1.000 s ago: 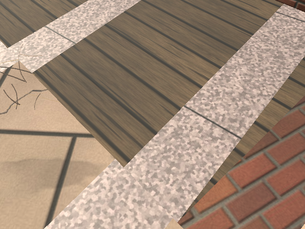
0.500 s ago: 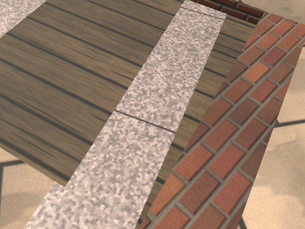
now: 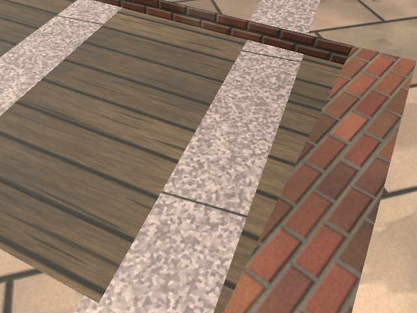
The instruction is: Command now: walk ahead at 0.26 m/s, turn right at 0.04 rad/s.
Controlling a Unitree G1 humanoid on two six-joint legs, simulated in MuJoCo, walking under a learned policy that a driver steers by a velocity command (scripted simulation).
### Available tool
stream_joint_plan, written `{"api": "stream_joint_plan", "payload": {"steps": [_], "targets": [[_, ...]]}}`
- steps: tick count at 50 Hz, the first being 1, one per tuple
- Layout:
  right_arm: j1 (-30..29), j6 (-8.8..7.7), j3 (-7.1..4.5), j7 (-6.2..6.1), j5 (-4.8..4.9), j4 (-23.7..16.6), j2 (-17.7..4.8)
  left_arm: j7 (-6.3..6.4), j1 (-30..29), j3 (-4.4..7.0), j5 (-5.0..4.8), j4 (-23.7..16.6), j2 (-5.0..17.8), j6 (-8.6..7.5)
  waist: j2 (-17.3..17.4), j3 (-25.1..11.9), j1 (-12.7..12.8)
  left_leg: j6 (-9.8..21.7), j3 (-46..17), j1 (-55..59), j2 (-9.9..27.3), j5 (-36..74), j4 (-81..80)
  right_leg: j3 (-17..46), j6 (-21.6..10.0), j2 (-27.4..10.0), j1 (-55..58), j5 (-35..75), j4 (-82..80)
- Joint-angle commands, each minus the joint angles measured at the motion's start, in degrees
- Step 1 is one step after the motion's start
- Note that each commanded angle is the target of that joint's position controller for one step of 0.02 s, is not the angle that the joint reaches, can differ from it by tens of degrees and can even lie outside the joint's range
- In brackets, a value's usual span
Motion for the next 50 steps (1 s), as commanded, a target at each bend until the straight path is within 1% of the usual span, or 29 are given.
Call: {"api": "stream_joint_plan", "payload": {"steps": [1, 2, 3, 4, 5, 7, 12, 14, 17, 19, 20, 21, 22, 23, 24, 25, 26, 28, 31, 35, 36, 37, 40, 42, 43, 44, 46, 48, 50], "targets": [[1.23, -2.15, -1.52, 0.15, -0.13, -2.90, -5.32, -0.19, -4.16, 2.37, -0.20, -4.31, 7.33, -1.61, -1.39, 7.23, -1.72, 3.56, -8.38, -0.72, 3.81, -9.87, -7.09, 13.19, -5.56, -8.72, -10.06, -17.47, -9.16], [5.07, -2.59, -2.01, 0.05, 0.11, -1.82, -6.72, -0.47, -7.19, 2.09, -0.28, -5.53, 6.10, -2.07, 1.84, 7.01, -3.84, 5.66, -14.62, 6.13, 6.85, -14.25, -12.24, 8.21, -3.91, -5.17, -16.40, -13.55, -3.28], [10.48, -2.95, -3.01, -0.12, 0.33, -0.03, -9.42, -0.77, -10.25, 1.80, 0.00, -6.76, 4.49, -2.57, 7.05, 7.11, -6.08, 8.97, -25.83, 14.47, 13.52, -20.22, -19.15, 0.11, -1.83, -0.07, -24.77, -6.59, 7.88], [12.93, -3.06, -3.70, -0.08, -0.03, 0.87, -11.21, -0.88, -12.00, 2.12, 0.72, -7.66, 5.98, -2.90, 7.92, 9.37, -6.89, 12.23, -34.08, 17.92, 20.08, -18.21, -22.73, -2.54, -1.39, -0.30, -32.47, -7.72, 14.39], [14.03, -3.31, -3.67, -0.07, -0.14, 1.35, -10.75, -1.05, -11.86, 2.47, 0.96, -7.91, 6.84, -3.24, 5.45, 9.47, -6.25, 14.14, -36.24, 18.70, 22.25, -13.98, -23.01, -0.45, -1.64, -2.25, -35.38, -8.50, 19.59], [12.09, -4.41, -3.21, -0.06, -0.17, 1.49, -9.07, -1.70, -9.61, 2.63, 0.90, -7.13, 6.91, -3.82, 2.08, 7.27, -3.48, 13.03, -31.00, 20.20, 20.96, -3.57, -22.06, 0.47, -1.85, -4.39, -36.69, -5.87, 25.36], [9.55, -5.43, -2.02, -0.24, 0.88, 2.52, -6.24, -3.58, -11.45, 1.91, 1.23, -7.45, 5.13, -3.18, 4.11, 6.19, -1.77, 8.11, -13.73, 15.05, 12.87, 17.94, -22.82, -4.02, 0.60, -4.77, -30.80, 5.75, 20.09], [9.99, -5.43, -2.11, -0.18, 0.86, 3.31, -7.01, -3.79, -14.40, 1.29, 0.84, -8.70, 4.17, -3.06, 5.19, 6.57, -2.33, 7.12, -9.81, 11.19, 11.45, 23.03, -22.32, -5.70, 0.79, -4.16, -25.69, 9.72, 13.91], [10.97, -5.29, -2.20, -0.17, 1.11, 4.67, -8.25, -3.19, -15.70, 1.44, 0.58, -9.65, 5.11, -2.73, 6.71, 7.45, -2.40, 6.44, -9.97, 6.93, 12.78, 27.42, -21.19, -6.52, -0.15, -3.03, -16.83, 12.31, 8.16], [9.58, -5.25, -2.45, -0.42, 1.24, 5.16, -10.00, -2.05, -10.33, 2.28, 0.75, -8.27, 6.73, -2.88, 6.14, 6.24, 0.80, 5.32, -10.24, 6.67, 13.72, 39.13, -15.50, -6.52, -1.20, -1.17, -9.23, 10.43, 5.36], [8.69, -5.20, -2.59, -0.47, 1.49, 5.32, -10.78, -1.38, -3.97, 2.95, 1.00, -6.13, 7.65, -3.25, 4.28, 3.36, 4.02, 4.20, -8.62, 5.92, 12.23, 45.57, -7.51, -6.74, -1.90, 0.16, -1.43, 10.63, 2.38], [8.80, -5.21, -2.41, -0.41, 1.61, 5.49, -10.31, -0.66, 3.85, 3.96, 1.69, -3.59, 9.82, -3.94, 2.06, -1.15, 7.03, 2.90, -6.40, 1.83, 9.45, 43.07, 3.15, -5.27, -3.31, -0.90, 9.10, 9.55, 1.13], [8.48, -5.24, -1.56, -0.24, 1.51, 3.64, -7.25, 0.18, 13.59, 5.22, 2.96, -2.72, 14.38, -4.51, -4.02, -8.51, 10.72, 1.85, -4.23, -7.39, 5.97, 24.03, 20.79, 10.39, -5.95, -15.14, 20.86, -5.83, -2.77], [14.39, -4.86, -0.45, -0.35, 2.60, 2.49, -1.10, 0.33, 13.93, 5.56, 3.34, -3.28, 18.42, -4.31, -13.55, -14.27, 6.92, 0.58, -3.88, -20.65, -2.10, -9.83, 37.64, 37.56, -10.98, -29.93, 26.45, -17.21, -13.26], [10.98, -4.29, -2.00, -0.50, 1.25, 2.98, -7.64, 0.31, 9.42, 5.08, 1.26, -3.26, 14.59, -3.75, -8.08, -8.33, 6.13, 1.46, -7.28, -23.96, 1.00, -5.38, 41.82, 39.44, -11.56, -28.12, 18.31, -22.94, -17.34], [6.05, -4.14, -2.56, -0.07, 1.12, 1.72, -8.49, 0.20, 3.92, 3.99, 0.78, -3.87, 10.47, -4.02, -4.53, -0.88, 4.04, 1.70, -7.01, -24.01, 3.58, 0.29, 40.32, 29.19, -9.96, -25.67, 10.90, -17.49, -17.44], [3.89, -4.07, -2.31, 0.29, 1.30, 1.46, -6.89, -0.15, 1.94, 3.44, 0.60, -3.47, 8.02, -4.74, -2.93, 2.20, 3.01, 1.42, -6.76, -22.07, 5.44, 3.61, 37.37, 20.40, -8.53, -22.49, 5.93, -5.98, -18.32], [5.23, -2.73, -2.39, 1.01, 0.38, 2.24, -5.35, 0.02, 2.09, 2.87, 0.50, -2.25, 5.77, -5.77, -4.42, 2.89, 0.67, 0.47, -6.48, -17.79, 7.07, 5.01, 33.74, 9.69, -6.02, -18.72, 1.23, 6.47, -19.14], [1.28, -1.16, -2.42, 2.15, -0.15, 0.29, -3.48, 0.08, 4.43, 3.21, -0.19, -0.41, 6.09, -7.08, -2.97, 3.91, -0.14, -0.35, -6.40, -19.36, 7.43, 8.81, 29.09, 2.99, -6.84, -18.45, 0.77, 18.06, -20.58], [-6.67, -0.57, -1.86, 3.45, -0.15, -2.88, -2.28, 0.12, 6.75, 3.63, 0.02, 1.58, 6.48, -6.80, -4.00, 4.27, 1.05, -1.51, -3.07, -22.21, 6.66, 17.97, 21.31, -5.92, -6.36, -16.31, 2.87, 27.64, -19.24], [-6.60, -0.32, -2.12, 3.55, -0.85, -2.77, -2.80, 0.31, 8.60, 3.85, 0.42, 2.52, 7.23, -7.15, -4.43, 3.15, 1.08, -0.61, -4.12, -23.36, 7.39, 22.65, 24.89, -5.86, -6.90, -18.56, 5.40, 33.63, -17.08], [-7.11, -0.33, -2.49, 3.57, -0.76, -2.98, -3.65, 0.30, 8.79, 3.85, 0.82, 2.38, 7.34, -7.39, -3.10, 2.23, 1.00, -0.27, -2.65, -23.76, 6.74, 26.02, 26.08, -7.92, -6.79, -18.24, 6.15, 33.95, -14.80], [-11.70, -0.49, -3.29, 3.07, -0.96, -4.31, -4.46, 1.19, 14.80, 3.72, 0.47, 5.85, 6.20, -7.97, -3.50, 5.52, 2.97, 1.41, -8.31, -35.29, 7.70, 28.57, 25.31, -6.83, -5.31, -20.48, 15.37, 30.60, -11.71], [-15.28, -0.58, -3.43, 2.96, -1.25, -5.38, -4.36, 1.61, 16.43, 3.75, 0.99, 6.94, 6.05, -7.94, -3.53, 8.10, 4.02, 2.00, -7.83, -38.84, 7.68, 27.59, 25.22, -7.53, -4.54, -21.32, 17.63, 30.64, -10.61], [-19.25, -0.90, -3.63, 2.78, -0.59, -6.85, -4.42, 1.60, 17.67, 3.59, 1.13, 7.51, 5.38, -8.08, -2.44, 9.76, 5.01, 1.83, -5.35, -40.57, 6.53, 27.29, 21.69, -8.22, -4.17, -19.41, 17.91, 25.62, -11.07], [-21.17, -1.17, -3.61, 2.93, -0.52, -7.79, -4.72, 1.95, 16.80, 3.63, 1.38, 8.39, 5.71, -8.66, -2.02, 12.27, 3.91, 1.47, -6.95, -38.58, 7.91, 31.29, 15.79, -8.86, -2.90, -19.62, 15.88, 23.06, -11.18], [-22.03, -1.60, -3.28, 3.78, -0.67, -7.15, -3.77, 2.59, 17.58, 3.70, 1.71, 8.95, 6.14, -9.27, -2.27, 11.27, 5.57, 1.17, -3.41, -34.65, 7.43, 39.24, 9.59, -11.75, -1.97, -18.92, 16.04, 20.31, -7.71], [-25.11, -1.74, -2.35, 4.96, -0.30, -7.42, -1.22, 3.16, 18.42, 3.35, 1.96, 9.26, 4.85, -8.68, 0.20, 12.58, 7.87, 0.92, 1.09, -29.56, 6.84, 45.29, -0.63, -14.81, -1.53, -17.65, 13.15, 13.68, -4.93], [-26.40, -1.60, -1.61, 5.84, -0.90, -6.74, 0.76, 3.63, 19.12, 2.83, 1.20, 10.06, 3.84, -7.80, -0.66, 13.18, 9.07, 1.40, 2.94, -21.96, 5.92, 48.27, -5.69, -15.84, -1.20, -17.80, 9.90, 13.34, -1.72]]}}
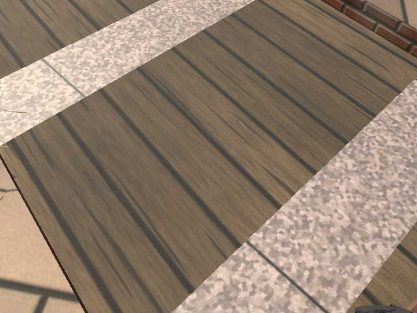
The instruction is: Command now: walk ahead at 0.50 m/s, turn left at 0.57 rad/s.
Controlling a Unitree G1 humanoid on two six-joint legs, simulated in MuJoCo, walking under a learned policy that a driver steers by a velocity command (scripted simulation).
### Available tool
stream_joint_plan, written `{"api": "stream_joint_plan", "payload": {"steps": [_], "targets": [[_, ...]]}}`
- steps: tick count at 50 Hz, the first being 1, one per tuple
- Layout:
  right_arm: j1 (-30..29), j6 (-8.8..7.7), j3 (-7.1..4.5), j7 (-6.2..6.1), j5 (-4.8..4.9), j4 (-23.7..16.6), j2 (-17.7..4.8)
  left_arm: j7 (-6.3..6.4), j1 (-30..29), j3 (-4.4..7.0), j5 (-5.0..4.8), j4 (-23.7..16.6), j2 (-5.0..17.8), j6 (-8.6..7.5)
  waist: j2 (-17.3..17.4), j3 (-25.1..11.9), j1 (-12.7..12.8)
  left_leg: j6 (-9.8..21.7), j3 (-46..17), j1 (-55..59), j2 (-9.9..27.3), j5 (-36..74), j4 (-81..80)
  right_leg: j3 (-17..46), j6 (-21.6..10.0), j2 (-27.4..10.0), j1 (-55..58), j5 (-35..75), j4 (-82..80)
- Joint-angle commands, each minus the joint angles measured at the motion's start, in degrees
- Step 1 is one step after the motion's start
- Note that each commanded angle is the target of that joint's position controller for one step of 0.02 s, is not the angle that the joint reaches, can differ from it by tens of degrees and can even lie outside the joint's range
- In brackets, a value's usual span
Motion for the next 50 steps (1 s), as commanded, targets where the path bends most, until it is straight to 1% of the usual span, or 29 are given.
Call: {"api": "stream_joint_plan", "payload": {"steps": [1, 4, 5, 6, 7, 8, 9, 10, 12, 13, 14, 15, 16, 17, 19, 22, 26, 27, 28, 29, 30, 31, 32, 33, 35, 38, 40, 47, 50], "targets": [[-7.44, -0.83, 0.97, 0.96, -0.43, -2.21, 0.84, 1.12, 4.42, 0.96, -0.46, -0.37, 5.88, 0.38, -2.20, 6.42, 2.73, 0.59, 4.17, 3.15, -1.90, 6.80, -9.58, 4.84, -6.73, -13.23, -5.92, 31.42, 0.87], [10.28, -0.90, -0.62, -1.82, -1.16, 5.95, -2.84, 1.24, 5.36, 1.11, -0.84, 0.58, 7.63, 2.18, -3.73, -2.56, -4.32, 3.24, 6.22, 18.96, -4.68, 2.35, -11.99, 5.06, -6.51, -14.01, -2.61, 51.70, 26.55], [20.89, -1.63, -1.95, -2.80, -1.78, 10.61, -5.85, 0.77, 3.71, 1.35, -1.63, 0.69, 8.26, 2.98, -1.99, -8.35, -9.85, 4.14, 7.12, 35.39, -5.46, 4.82, -12.84, 4.28, -6.01, -12.34, -10.24, 48.99, 43.37], [24.69, -2.00, -3.33, -3.46, -2.63, 12.80, -9.88, 0.07, 2.59, 1.96, -3.40, 1.11, 7.21, 2.83, 7.64, -9.69, -13.62, 6.99, 2.37, 49.64, -1.06, 10.20, -13.29, 4.16, -4.60, -3.31, -26.86, 5.46, 69.06], [26.93, -1.99, -4.63, -3.20, -1.31, 12.44, -17.45, -0.40, 7.45, 1.48, -5.08, -2.46, 5.12, 2.23, 16.23, -21.70, -9.34, 14.20, -10.47, 78.31, 13.06, 48.98, 14.42, 13.47, -2.86, -3.11, -54.45, -17.33, 88.51], [30.72, -1.46, -4.69, -3.87, 1.42, 10.30, -16.67, -0.91, -1.33, 1.20, -5.17, -5.92, 7.36, 1.19, 4.52, -31.33, -15.11, 18.89, -19.92, 79.58, 17.05, 38.25, 8.90, 19.10, -2.13, -4.60, -60.45, -8.93, 87.10], [31.25, -0.48, -4.11, -5.25, 1.00, 10.04, -15.08, -0.91, -6.53, 0.75, -4.65, -8.59, 6.84, 0.91, 0.87, -29.85, -15.00, 19.46, -25.89, 74.06, 17.51, 9.26, -1.59, 19.65, -1.46, -4.16, -65.47, -3.40, 83.29], [26.57, 0.21, -2.85, -6.55, 0.55, 9.79, -11.68, -1.42, -8.66, 0.33, -2.53, -8.60, 6.37, 1.20, -2.26, -22.87, -11.74, 17.73, -28.64, 62.70, 16.31, -16.18, -9.88, 18.61, -1.51, -4.63, -67.51, 2.14, 78.04], [23.75, -0.74, -1.42, -6.92, 2.24, 10.22, -7.75, -2.02, -6.91, -0.18, 1.07, -6.45, 4.59, 4.03, -5.50, -14.42, -7.61, 17.63, -29.13, 39.21, 17.49, -22.39, -12.53, 18.81, -1.92, -5.85, -60.83, -1.68, 77.27], [20.29, -2.00, -0.83, -6.01, 1.90, 9.38, -6.87, -2.47, -5.27, -0.62, 1.39, -5.59, 3.25, 5.24, -7.43, -9.56, -4.12, 15.82, -25.10, 26.04, 16.58, -28.01, -13.95, 21.07, -3.16, -7.87, -55.11, 1.69, 69.65], [18.33, -3.38, -0.59, -5.43, 1.37, 10.34, -6.46, -2.61, -8.67, -0.91, 1.07, -6.70, 1.48, 5.93, -5.88, -5.90, -3.18, 14.29, -23.60, 17.26, 15.43, -30.30, -15.36, 22.46, -3.74, -8.59, -54.07, 8.41, 66.72], [14.79, -4.56, -0.22, -5.30, 1.25, 10.20, -6.75, -3.06, -14.45, -1.01, -0.33, -10.11, 1.90, 5.82, -4.52, -0.41, -0.94, 11.07, -19.35, 9.83, 11.61, -31.71, -20.10, 23.39, -2.41, -9.47, -53.19, 18.47, 52.56], [13.80, -5.15, -0.46, -5.10, 1.58, 10.55, -7.62, -3.54, -15.84, -0.86, -0.08, -10.79, 2.67, 5.61, -2.88, 1.40, -0.27, 9.65, -14.28, 3.27, 7.41, -29.46, -23.29, 21.75, -1.77, -8.80, -45.32, 25.88, 39.75], [12.68, -5.76, -0.27, -4.76, 1.60, 10.67, -6.78, -3.99, -13.26, -0.87, -0.03, -9.07, 2.53, 5.19, 0.05, -0.03, 0.52, 7.84, -8.56, 2.08, 4.33, -24.95, -21.89, 21.24, -2.20, -8.53, -37.82, 34.58, 31.76], [13.70, -6.27, 0.11, -4.16, 2.40, 10.38, -4.89, -4.83, -12.26, -0.88, -1.80, -7.12, 2.54, 4.67, 3.07, -2.77, -1.07, 5.93, -3.34, 6.36, 3.67, -20.51, -22.09, 19.60, -3.59, -7.27, -30.94, 43.92, 22.19], [19.24, -5.79, -0.22, -4.20, 2.86, 11.22, -6.09, -5.44, -22.33, -0.79, -2.41, -9.85, 3.24, 4.91, 1.66, 0.84, -5.80, 5.25, -2.94, 18.72, 6.67, -27.04, -25.66, 17.81, -5.49, -5.91, -35.19, 42.47, 11.85], [26.02, -4.49, -0.74, -5.11, 0.98, 13.03, -7.38, -6.37, -28.60, 0.41, -0.85, -12.80, 3.90, 4.83, 0.51, 4.54, -8.84, 4.44, -0.96, 33.60, 9.76, -21.70, -20.91, 14.63, -8.55, -1.71, -39.17, 25.95, 4.76], [26.31, -4.29, -0.88, -5.23, 0.77, 13.22, -8.13, -6.30, -26.73, 0.68, -0.27, -12.65, 3.86, 4.56, 1.03, 3.13, -8.24, 4.00, 0.55, 36.38, 9.35, -12.32, -15.59, 13.01, -9.54, 0.42, -36.72, 21.28, 3.18], [25.81, -4.07, -0.85, -5.30, 0.53, 13.18, -8.36, -5.96, -20.70, 1.30, 0.11, -10.92, 4.12, 4.14, 0.36, -0.41, -5.19, 3.04, 3.34, 37.04, 7.96, -2.11, -5.92, 11.48, -10.67, 3.20, -29.65, 19.72, 0.51], [24.58, -4.08, -0.36, -5.44, 0.40, 12.08, -7.14, -5.52, -9.35, 2.46, 0.62, -7.44, 6.56, 3.29, -0.62, -7.04, -0.69, 1.13, 6.30, 31.03, 5.79, 1.51, 8.04, 15.82, -13.11, 2.55, -15.34, 21.80, 0.51], [24.67, -4.57, 0.63, -4.65, 2.92, 8.17, -3.87, -5.06, 0.62, 4.94, 1.01, -5.54, 15.25, 2.72, -13.69, -16.06, 1.76, -2.97, 10.94, 8.39, -1.53, -16.10, 31.78, 43.06, -21.94, -13.40, 5.42, 19.74, -3.44], [19.78, -5.17, 0.10, -4.26, 1.34, 7.18, -5.64, -5.07, 2.38, 5.18, -1.33, -4.06, 16.00, 3.63, -14.23, -19.80, 2.09, -3.87, 2.04, -4.02, -8.79, -49.55, 41.43, 62.79, -23.61, -19.18, 10.94, 21.08, -13.94], [14.47, -5.22, 0.18, -3.99, 0.77, 5.32, -5.56, -4.87, -2.10, 5.01, -1.93, -4.58, 15.97, 4.07, -10.21, -13.13, 1.10, -3.01, -2.36, -9.92, -4.74, -46.81, 45.11, 54.27, -22.74, -17.53, 7.52, 21.84, -12.46], [12.85, -5.69, 0.49, -3.74, 1.05, 5.01, -4.81, -4.66, -5.94, 4.29, -1.93, -5.01, 12.83, 4.34, -5.16, -8.52, -0.50, -2.69, -2.54, -9.32, -2.15, -42.04, 42.03, 47.66, -21.01, -15.55, 0.39, 26.01, -12.29], [13.24, -4.80, 0.46, -3.78, 0.07, 4.97, -4.10, -4.24, -11.27, 3.20, -2.29, -5.66, 9.14, 4.55, -4.14, -3.73, -4.89, -3.51, -2.56, -1.76, 0.55, -38.91, 32.51, 38.71, -17.41, -10.40, -12.04, 33.85, -14.91], [13.95, -2.59, 0.67, -3.47, -0.37, 5.13, -3.50, -4.09, -10.79, 3.57, -2.39, -5.71, 10.67, 3.62, -5.04, -4.72, -6.43, -5.62, -1.19, 2.53, -0.36, -36.29, 27.29, 34.30, -18.19, -7.27, -16.31, 40.76, -16.57], [9.18, -2.32, 0.82, -3.40, -0.01, 3.51, -3.33, -3.95, -9.21, 3.91, -2.66, -5.23, 11.85, 3.39, -5.27, -3.20, -5.59, -7.11, -0.59, 1.51, -0.51, -32.96, 20.83, 33.24, -18.28, -6.47, -17.01, 41.69, -17.80], [-4.09, -3.21, 1.77, -3.44, 0.96, -0.88, -3.51, -3.69, -4.15, 4.26, -2.17, -5.08, 12.28, 4.07, -6.81, -2.59, -0.63, -7.65, -0.63, 3.91, -3.64, -23.13, 2.91, 35.08, -15.57, -5.43, -12.93, 42.44, -14.21], [-0.45, -3.95, 1.18, -3.90, 1.19, -0.50, -5.74, -3.19, -6.67, 4.74, -1.55, -6.40, 13.95, 4.10, -7.23, -2.97, -2.99, -6.32, -1.88, 12.23, -4.63, -27.99, -1.89, 38.52, -13.43, -6.69, -13.81, 42.79, -10.18]]}}
Over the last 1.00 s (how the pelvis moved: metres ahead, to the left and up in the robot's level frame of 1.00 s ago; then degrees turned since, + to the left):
0.46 0.02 -0.04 20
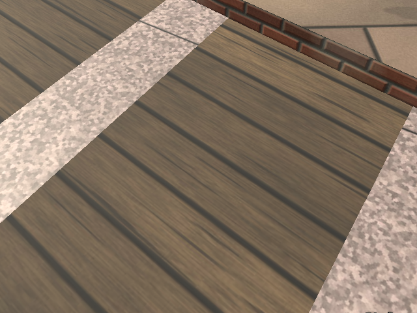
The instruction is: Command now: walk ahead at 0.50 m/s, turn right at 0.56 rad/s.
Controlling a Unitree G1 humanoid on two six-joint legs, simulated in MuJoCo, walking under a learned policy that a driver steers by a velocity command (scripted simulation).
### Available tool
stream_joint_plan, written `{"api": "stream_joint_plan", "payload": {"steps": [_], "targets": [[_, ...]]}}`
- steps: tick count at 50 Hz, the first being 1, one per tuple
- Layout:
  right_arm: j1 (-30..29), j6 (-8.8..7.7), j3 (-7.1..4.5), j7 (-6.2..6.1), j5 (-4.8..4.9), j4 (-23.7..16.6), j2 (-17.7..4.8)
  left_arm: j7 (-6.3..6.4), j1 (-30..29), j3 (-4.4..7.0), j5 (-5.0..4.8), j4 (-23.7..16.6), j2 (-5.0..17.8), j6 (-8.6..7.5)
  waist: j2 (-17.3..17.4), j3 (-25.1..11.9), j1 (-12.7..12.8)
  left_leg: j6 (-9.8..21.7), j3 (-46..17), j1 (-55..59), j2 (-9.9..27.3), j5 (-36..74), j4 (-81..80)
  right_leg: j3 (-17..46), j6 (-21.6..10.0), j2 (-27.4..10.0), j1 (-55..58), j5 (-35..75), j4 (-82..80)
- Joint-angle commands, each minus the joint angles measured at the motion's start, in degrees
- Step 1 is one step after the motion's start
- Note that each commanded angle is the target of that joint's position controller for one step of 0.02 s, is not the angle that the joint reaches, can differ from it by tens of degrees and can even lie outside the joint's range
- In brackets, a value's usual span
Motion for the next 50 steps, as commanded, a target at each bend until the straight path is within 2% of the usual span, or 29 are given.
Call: {"api": "stream_joint_plan", "payload": {"steps": [1, 2, 3, 4, 5, 6, 7, 9, 11, 12, 15, 19, 22, 24, 25, 26, 27, 28, 29, 30, 31, 33, 36, 38, 42, 44, 47, 49, 50], "targets": [[3.61, -1.67, -1.79, -0.77, 0.43, -2.61, -6.70, 0.55, -2.48, 2.37, 0.45, -3.94, 10.82, -0.70, -6.48, -2.06, -5.14, 1.44, 0.89, 14.72, -2.74, -4.03, -4.39, 11.34, -5.52, -13.82, -6.71, 28.93, 3.20], [10.58, -2.42, -2.43, -1.28, -0.01, -0.69, -8.17, 0.33, -3.26, 2.19, 0.26, -4.20, 10.30, -1.05, -3.39, -5.17, -8.64, 2.66, 0.50, 24.04, -2.54, -4.51, -7.83, 9.56, -4.33, -10.56, -9.03, 30.14, 12.00], [19.20, -3.18, -3.45, -2.08, -1.37, -0.14, -12.47, -0.08, -3.01, 1.22, -0.29, -5.59, 6.82, -1.64, 3.66, -12.79, -11.98, 5.49, -10.69, 35.67, 8.37, -15.21, -11.02, 4.60, -2.78, -5.97, -14.03, 22.64, 28.11], [21.00, -2.61, -4.57, -2.44, -2.15, -0.45, -17.98, -0.19, 3.02, 0.17, -1.82, -7.23, 1.63, -1.70, 16.94, -18.81, -8.76, 11.03, -35.94, 47.82, 22.54, -22.64, -17.90, -2.19, -1.14, 2.45, -30.15, -10.52, 43.32], [17.92, -1.72, -4.32, -2.23, -1.21, -0.38, -15.04, 0.09, 4.37, 0.57, -0.14, -5.51, 5.97, -0.94, 12.79, -16.51, -6.78, 13.45, -42.95, 43.58, 22.68, -28.32, -19.74, -1.63, -1.98, -1.48, -35.07, -11.20, 50.32], [14.14, -1.60, -3.05, -1.88, -0.71, -1.46, -9.33, -0.10, 1.38, 0.77, 0.47, -4.62, 7.06, -0.73, 5.08, -9.21, -6.56, 12.50, -33.92, 36.99, 19.53, -27.97, -19.70, -1.17, -2.15, -4.38, -35.48, -5.17, 51.25], [12.22, -1.76, -2.28, -1.56, -0.58, -1.13, -6.42, -0.56, -2.09, 0.44, 0.73, -4.88, 5.90, -0.86, 1.96, -4.72, -6.53, 11.61, -25.31, 31.36, 16.25, -19.68, -20.38, -1.60, -1.71, -5.96, -34.54, -1.16, 48.86], [12.93, -2.41, -1.61, -1.65, -0.37, 0.56, -4.80, -1.15, -3.98, 0.15, 1.69, -5.07, 4.71, -0.28, 5.00, -1.99, -5.44, 9.90, -15.00, 26.78, 11.81, -4.57, -21.53, -1.68, -0.39, -7.37, -31.85, 1.08, 44.53], [15.69, -3.49, -1.67, -1.30, 0.23, 2.53, -5.23, -1.44, -3.98, -0.11, 1.84, -4.79, 4.06, 0.51, 5.26, -2.98, -4.84, 10.58, -10.60, 27.08, 10.91, 8.43, -20.96, -2.18, 0.68, -6.40, -30.80, 1.44, 42.88], [16.50, -3.92, -1.78, -1.17, 0.52, 3.26, -5.60, -1.54, -4.99, -0.21, 1.76, -5.00, 3.94, 0.71, 4.88, -3.10, -4.53, 11.17, -9.04, 27.71, 10.96, 11.47, -21.22, -2.45, 1.15, -6.28, -31.68, 2.00, 41.70], [18.01, -4.09, -1.92, -1.18, 0.86, 4.69, -6.01, -2.06, -11.94, -0.95, 1.83, -7.25, 3.23, 0.82, 4.13, -1.31, -5.01, 12.20, -5.71, 28.22, 11.05, 10.78, -24.02, -4.33, 2.73, -7.82, -35.29, 6.65, 34.68], [19.74, -3.48, -2.00, -1.03, 0.95, 6.46, -6.51, -2.70, -20.56, -2.71, 1.38, -9.62, 1.37, 0.37, 4.58, 0.36, -6.45, 11.15, -0.67, 25.37, 8.75, 10.39, -25.34, -10.08, 3.22, -8.97, -29.50, 13.45, 20.51], [22.67, -3.13, -2.44, -0.84, 0.82, 8.15, -8.09, -2.31, -23.28, -2.81, 1.16, -10.51, 2.65, 0.02, 4.43, 1.02, -6.99, 10.74, -1.15, 27.53, 10.65, 12.08, -24.07, -11.79, 1.72, -8.33, -26.09, 12.68, 15.48], [23.14, -2.60, -2.56, -0.93, 0.90, 9.04, -8.63, -1.78, -22.19, -2.45, 1.31, -10.39, 3.52, -0.42, 3.94, 1.31, -5.74, 10.51, -2.35, 28.67, 11.66, 16.81, -20.58, -11.97, 0.43, -7.50, -22.44, 10.13, 12.74], [22.36, -2.37, -2.62, -0.99, 1.03, 9.18, -9.02, -1.42, -17.82, -2.11, 1.56, -8.92, 3.86, -0.81, 2.99, -0.19, -3.34, 9.85, -1.80, 28.38, 10.94, 22.36, -15.56, -12.39, -0.23, -6.16, -16.55, 10.19, 9.70], [22.31, -2.12, -2.33, -0.98, 1.14, 9.31, -8.22, -0.82, -9.62, -1.30, 2.10, -5.82, 5.37, -1.49, 0.19, -4.35, -0.06, 8.76, 0.38, 25.78, 7.98, 24.66, -5.37, -11.90, -1.33, -5.43, -5.83, 10.74, 6.74], [21.76, -2.12, -1.48, -0.87, 1.33, 7.66, -5.82, 0.06, 0.88, -0.02, 3.28, -3.67, 9.63, -2.19, -5.54, -11.39, 3.86, 7.41, 2.90, 16.77, 4.41, 12.23, 10.22, -1.17, -3.92, -15.42, 7.77, 4.10, 4.44], [27.31, -1.92, -0.04, -0.93, 2.60, 5.95, 1.06, 0.57, 3.99, 1.21, 3.44, -3.54, 15.53, -2.06, -18.59, -17.28, 1.58, 5.51, 6.11, -0.76, -4.43, -24.38, 28.97, 22.98, -8.80, -31.74, 19.78, -1.67, -2.61], [25.88, -1.15, -2.00, -1.60, 1.34, 7.27, -6.10, 0.60, 1.45, 1.00, 1.29, -3.97, 13.16, -1.31, -11.21, -15.36, 1.52, 6.52, -0.53, -4.24, -2.98, -25.22, 35.27, 26.57, -9.63, -31.55, 13.99, -5.66, -5.13], [22.30, -1.04, -2.44, -1.32, 1.28, 6.69, -6.46, 0.55, -4.27, -0.24, 1.01, -4.73, 8.80, -1.31, -7.50, -7.62, -0.77, 7.12, -2.00, -5.39, -0.15, -19.83, 35.36, 18.07, -8.09, -28.52, 7.34, -5.46, -6.11], [20.85, -1.04, -2.16, -0.95, 1.40, 6.74, -4.73, 0.30, -7.60, -1.08, 0.92, -4.99, 5.48, -1.74, -6.52, -3.62, -2.08, 6.95, -1.70, -4.16, 1.62, -15.70, 33.15, 11.24, -6.59, -25.79, 1.49, 0.06, -8.28], [21.22, 0.27, -2.28, -0.35, 0.18, 7.60, -3.46, 0.71, -9.10, -1.80, 0.76, -4.33, 2.91, -2.61, -7.47, -1.19, -4.43, 5.96, -1.40, -0.71, 3.15, -12.47, 30.29, 1.93, -3.84, -21.94, -3.85, 9.12, -10.33], [18.61, 1.81, -2.46, 0.54, 0.04, 6.46, -1.97, 0.98, -6.27, -1.55, 0.31, -2.64, 3.53, -4.09, -5.70, -0.95, -5.55, 5.09, -0.53, -2.43, 3.12, -8.73, 29.84, -4.65, -3.93, -21.47, -3.55, 18.64, -11.34], [14.93, 2.25, -2.46, 1.00, -0.10, 5.08, -1.51, 1.16, -4.50, -1.43, 0.23, -1.77, 3.60, -4.41, -5.50, 0.07, -5.38, 4.51, -0.07, -6.13, 3.63, -4.99, 28.32, -8.03, -4.06, -21.38, -2.59, 20.07, -12.22], [6.62, 2.36, -1.88, 1.87, -0.12, 1.74, -0.64, 1.38, -2.45, -1.61, 0.43, -0.24, 3.04, -4.32, -5.27, 2.69, -4.59, 3.74, 2.17, -7.84, 3.22, 2.57, 17.68, -14.53, -3.69, -19.91, -2.52, 23.16, -12.52], [2.52, 2.29, -1.30, 2.32, -0.24, 0.06, -0.13, 1.57, -1.48, -1.48, 0.36, 0.35, 3.86, -4.32, -5.38, 3.40, -3.82, 4.24, 4.62, -5.38, 2.54, 5.12, 11.05, -17.15, -3.43, -20.01, -2.28, 25.51, -12.34], [-1.66, 2.26, -1.04, 2.72, -0.48, -2.04, -0.81, 1.96, 1.31, -1.14, 0.49, 1.72, 5.25, -3.88, -5.05, 4.21, -2.81, 6.28, 7.67, -3.72, 1.38, 3.07, 5.31, -19.59, -3.13, -21.50, 2.35, 31.15, -10.69], [-1.70, 2.21, -1.26, 2.65, -0.69, -2.61, -1.54, 2.24, 1.75, -0.97, 0.65, 2.25, 6.07, -3.23, -5.36, 3.53, -3.44, 8.31, 9.43, -1.34, -0.54, -1.14, 2.92, -21.69, -2.62, -21.98, 6.09, 43.06, -6.34], [-0.12, 2.16, -1.43, 2.40, -0.89, -2.36, -1.85, 2.48, 1.25, -0.82, 0.72, 2.33, 6.85, -2.82, -6.01, 2.66, -4.45, 9.33, 10.78, 1.13, -2.51, -3.90, 2.40, -22.71, -2.23, -22.02, 7.43, 54.59, -1.68]]}}
Over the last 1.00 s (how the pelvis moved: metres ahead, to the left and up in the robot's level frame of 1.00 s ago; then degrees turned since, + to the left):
0.60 0.01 -0.10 -11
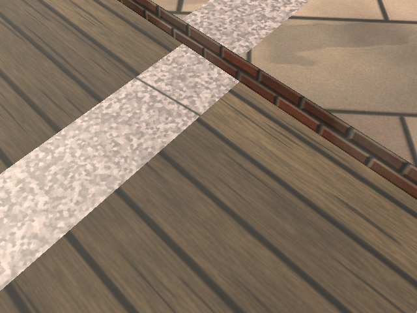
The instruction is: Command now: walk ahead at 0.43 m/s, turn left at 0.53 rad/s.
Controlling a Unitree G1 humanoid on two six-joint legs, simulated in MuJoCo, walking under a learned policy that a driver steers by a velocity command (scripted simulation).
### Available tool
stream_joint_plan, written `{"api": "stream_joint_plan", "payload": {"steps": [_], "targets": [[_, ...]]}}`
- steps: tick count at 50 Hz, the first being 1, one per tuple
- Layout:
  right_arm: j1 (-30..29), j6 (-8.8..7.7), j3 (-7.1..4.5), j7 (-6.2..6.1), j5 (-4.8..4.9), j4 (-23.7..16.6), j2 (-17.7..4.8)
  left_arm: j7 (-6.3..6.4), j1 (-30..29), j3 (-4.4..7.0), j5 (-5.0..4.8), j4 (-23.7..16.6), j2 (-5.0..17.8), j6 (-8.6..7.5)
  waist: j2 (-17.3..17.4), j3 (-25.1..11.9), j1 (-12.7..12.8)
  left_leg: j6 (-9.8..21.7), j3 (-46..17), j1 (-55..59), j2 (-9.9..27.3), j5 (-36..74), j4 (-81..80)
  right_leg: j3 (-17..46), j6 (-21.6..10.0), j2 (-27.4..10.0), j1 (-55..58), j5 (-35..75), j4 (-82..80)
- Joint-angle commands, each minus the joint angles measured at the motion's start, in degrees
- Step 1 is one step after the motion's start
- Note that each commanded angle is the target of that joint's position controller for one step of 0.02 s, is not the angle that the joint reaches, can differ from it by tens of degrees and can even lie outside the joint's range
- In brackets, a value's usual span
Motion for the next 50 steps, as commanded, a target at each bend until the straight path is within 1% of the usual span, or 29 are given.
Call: {"api": "stream_joint_plan", "payload": {"steps": [1, 2, 3, 4, 5, 6, 7, 8, 9, 10, 12, 14, 20, 22, 24, 25, 27, 29, 30, 31, 32, 33, 34, 35, 36, 38, 41, 46, 50], "targets": [[2.37, -0.85, -0.87, -0.49, -0.47, -2.67, -3.63, 0.85, 0.04, 2.21, 0.11, -1.96, 10.52, 0.58, -6.27, -0.42, -3.88, 3.27, 4.09, 6.33, -5.45, -6.60, -2.15, 2.13, -5.32, -16.06, 0.15, 65.93, 10.73], [8.32, -1.42, -1.43, -0.88, -0.60, -0.97, -4.60, 0.93, -0.29, 2.47, -0.05, -2.15, 11.30, 1.21, -6.38, -3.90, -5.94, 4.51, 3.86, 12.60, -7.53, -6.61, -4.49, 2.09, -4.86, -15.68, -0.63, 67.82, 20.44], [16.10, -2.27, -2.42, -1.61, -1.18, 1.45, -6.30, 0.74, -1.00, 2.52, -0.61, -2.65, 11.52, 1.57, -4.29, -8.58, -9.64, 6.17, 2.00, 23.93, -8.28, -0.14, -10.61, 1.48, -3.00, -14.36, -6.00, 58.39, 34.18], [20.43, -2.69, -4.05, -2.49, -1.44, 2.41, -12.17, 0.46, -0.03, 1.87, -0.75, -4.62, 8.58, 1.40, 2.58, -14.09, -9.87, 9.05, -11.53, 38.49, 3.60, 13.06, -9.21, 1.90, -0.69, -10.62, -20.48, 23.87, 51.86], [17.56, -1.91, -5.65, -2.79, 0.05, 0.13, -19.13, 0.03, 3.24, 1.49, -1.93, -8.38, 5.63, 1.50, 12.88, -21.72, -6.06, 21.40, -41.29, 52.27, 20.68, 38.30, -11.65, 8.33, 2.65, 1.88, -40.17, -15.70, 72.68], [19.23, -1.02, -5.51, -3.39, 2.04, -0.10, -17.51, 0.04, -2.49, 1.94, -0.77, -8.78, 9.02, 1.52, 0.60, -21.24, -8.20, 20.50, -35.11, 48.96, 18.76, 43.28, -13.33, 17.93, 2.45, -1.78, -42.71, -10.19, 72.10], [15.21, -0.88, -4.76, -3.99, 2.30, -0.13, -14.68, 0.00, -5.72, 1.48, -1.45, -9.99, 7.37, 1.17, 0.84, -13.65, -6.87, 18.64, -28.20, 41.77, 16.97, 42.80, -14.37, 18.27, 2.19, -3.81, -44.06, -5.34, 69.25], [11.95, -0.81, -3.82, -4.18, 2.42, -0.33, -11.05, 0.16, -6.05, 1.49, -1.04, -9.34, 7.27, 1.12, -2.35, -7.51, -4.53, 14.95, -23.66, 33.88, 13.03, 40.00, -16.60, 18.40, 2.22, -5.52, -42.48, -2.79, 63.37], [10.14, -0.77, -3.29, -4.51, 2.85, -0.60, -9.31, 0.16, -6.63, 1.74, 0.16, -9.71, 7.71, 1.96, -2.17, -5.13, -2.94, 12.66, -20.97, 28.89, 9.83, 37.50, -17.92, 18.78, 2.61, -6.27, -40.33, -1.77, 59.46], [8.61, -0.76, -2.80, -4.58, 2.75, -1.08, -8.25, -0.02, -4.95, 1.75, 0.96, -9.49, 7.48, 3.13, -1.46, -5.36, -1.33, 11.53, -18.75, 25.38, 7.86, 36.95, -18.78, 18.78, 3.07, -6.22, -37.18, -1.05, 57.09], [9.55, -1.42, -3.02, -4.10, 2.14, -1.17, -9.74, -0.21, -4.02, 1.66, 0.97, -9.93, 6.50, 4.91, -1.29, -7.40, -0.34, 10.69, -17.50, 23.53, 6.16, 40.53, -18.40, 18.18, 3.82, -5.12, -35.11, 0.12, 53.74], [10.61, -1.60, -3.48, -3.93, 1.82, -1.40, -11.39, -0.17, -5.17, 1.54, 0.67, -10.81, 6.20, 5.63, -0.33, -8.50, -0.53, 9.91, -17.45, 23.00, 5.18, 39.89, -18.32, 18.05, 4.22, -4.76, -35.69, 2.29, 50.75], [14.54, -0.07, -3.76, -4.51, 1.76, -2.21, -12.18, 0.28, -14.32, 1.79, 0.29, -14.59, 8.33, 6.89, 2.86, -7.21, -3.81, 7.26, -23.90, 26.20, 4.67, 23.29, -19.13, 20.03, 4.76, -4.34, -41.27, 6.13, 43.09], [14.95, 0.04, -3.32, -4.68, 1.45, -2.30, -11.12, 0.33, -14.16, 1.56, 0.10, -14.22, 8.03, 6.96, 3.26, -7.01, -4.09, 7.14, -23.73, 28.54, 5.55, 22.52, -19.27, 20.00, 4.15, -4.37, -41.14, 6.45, 39.88], [16.53, -0.22, -2.70, -4.52, 0.97, -1.58, -9.73, -0.17, -15.28, 1.17, 0.26, -14.27, 7.43, 6.60, 3.88, -6.67, -5.21, 7.88, -24.57, 29.12, 6.23, 10.70, -22.15, 19.41, 3.29, -4.76, -39.36, 6.75, 36.12], [16.51, -0.28, -2.30, -4.53, 0.63, -1.28, -9.02, -0.33, -16.15, 1.06, 0.25, -14.30, 7.29, 6.46, 4.07, -5.21, -5.56, 8.12, -24.45, 28.82, 6.38, 9.05, -22.62, 19.09, 2.83, -4.57, -38.30, 6.02, 34.03], [16.30, -0.55, -1.42, -4.77, 0.21, -0.54, -7.90, -0.49, -15.74, 0.64, -0.07, -13.74, 6.53, 6.08, 3.74, -4.24, -5.46, 7.81, -22.50, 28.24, 6.60, 15.54, -21.31, 18.27, 1.73, -3.60, -33.23, 3.69, 28.88], [15.40, -0.82, -0.84, -5.07, 0.00, 0.01, -8.19, -0.24, -14.13, 0.33, -0.65, -12.74, 6.08, 5.83, 3.57, -4.66, -4.95, 6.79, -20.58, 27.34, 6.91, 22.70, -18.81, 17.33, 0.37, -1.86, -26.25, 1.70, 23.13], [14.56, -0.82, -0.73, -5.29, 0.19, 0.20, -8.74, -0.05, -13.12, 0.28, -0.86, -12.28, 6.04, 5.72, 3.44, -4.46, -4.16, 6.07, -20.08, 27.01, 6.98, 23.66, -17.28, 16.93, -0.37, -1.00, -23.25, 2.31, 19.02], [13.19, -0.68, -0.75, -5.62, 0.86, 0.20, -9.50, 0.07, -11.59, 0.24, -0.87, -11.74, 5.97, 5.48, 2.81, -4.03, -2.56, 4.64, -19.21, 26.25, 6.24, 22.39, -15.04, 16.50, -1.15, -0.26, -19.49, 6.46, 11.90], [13.08, -0.69, -0.82, -5.97, 1.34, 0.15, -10.02, 0.22, -10.78, 0.42, -0.54, -11.55, 7.21, 4.97, 1.40, -3.99, -1.89, 2.22, -18.76, 24.52, 5.07, 18.04, -13.12, 19.56, -1.85, -1.79, -15.10, 14.85, 5.69], [14.15, -0.91, -0.61, -6.19, 1.28, -0.88, -9.24, 0.49, -9.63, 1.20, 0.15, -11.60, 11.49, 4.41, -3.93, -5.64, -3.25, -0.17, -16.17, 22.02, 1.56, 10.78, -8.12, 28.57, -3.59, -8.72, -10.99, 28.93, 5.51], [16.63, -0.52, -0.53, -6.33, 1.68, -0.89, -7.92, 0.05, -11.00, 2.08, -0.61, -12.14, 15.73, 4.56, -10.63, -5.64, -5.67, -2.34, -10.53, 15.93, -5.88, -9.97, -4.35, 37.41, -10.43, -16.50, -8.70, 47.48, 7.73], [14.94, 0.30, -0.56, -6.77, 1.15, -0.20, -8.60, -0.57, -8.39, 1.56, -1.07, -11.41, 12.82, 4.72, -11.46, -6.53, -2.71, -3.40, -8.27, 14.76, -7.23, -23.61, 0.22, 42.45, -15.83, -20.59, -9.73, 52.02, 6.88], [11.90, 0.74, -0.92, -6.75, 1.27, -1.04, -9.28, -1.00, -6.33, 1.52, -0.82, -10.71, 12.30, 4.62, -10.82, -5.25, -1.39, -3.93, -8.83, 11.31, -7.99, -29.18, 7.03, 43.66, -17.06, -19.95, -9.55, 49.09, 5.50], [9.75, 1.46, -1.12, -6.01, 1.27, -1.61, -8.76, -0.59, -7.97, 2.30, -0.90, -10.61, 13.31, 5.34, -8.15, -3.71, -2.54, -5.62, -9.53, 7.86, -6.77, -27.09, 15.59, 39.61, -14.89, -15.19, -11.52, 40.38, 4.42], [9.41, 1.93, -0.95, -5.60, 1.32, -1.96, -7.80, -0.45, -10.40, 2.91, -1.11, -11.53, 12.58, 6.31, -7.75, -5.07, -3.40, -7.95, -8.86, 7.31, -6.01, -22.76, 16.10, 35.72, -12.25, -10.09, -12.68, 36.15, 4.62], [6.03, 1.99, -0.37, -5.90, 1.79, -3.92, -6.95, -0.69, -8.53, 4.17, -0.55, -11.54, 13.73, 7.09, -8.88, -6.95, -1.24, -8.49, -8.55, 8.41, -5.79, -21.32, 8.75, 39.29, -12.47, -9.30, -13.40, 29.22, 5.27], [7.67, 1.24, -0.30, -6.10, 2.13, -4.55, -7.97, -1.43, -11.51, 4.85, -0.25, -12.67, 14.66, 7.84, -10.22, -7.59, -1.87, -6.96, -8.67, 15.21, -6.87, -19.75, 0.12, 43.10, -10.51, -8.21, -17.15, 26.50, 5.97]]}}
Over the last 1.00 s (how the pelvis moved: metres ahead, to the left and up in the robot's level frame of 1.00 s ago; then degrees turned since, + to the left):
0.51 -0.04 -0.01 7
